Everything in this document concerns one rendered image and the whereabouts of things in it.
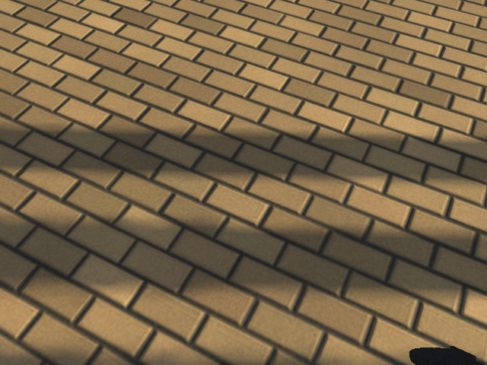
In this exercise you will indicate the right robot hand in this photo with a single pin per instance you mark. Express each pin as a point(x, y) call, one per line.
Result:
point(442, 356)

